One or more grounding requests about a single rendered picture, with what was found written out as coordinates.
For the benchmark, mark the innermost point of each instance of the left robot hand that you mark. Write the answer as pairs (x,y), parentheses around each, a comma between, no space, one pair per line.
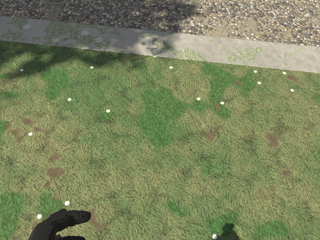
(57,222)

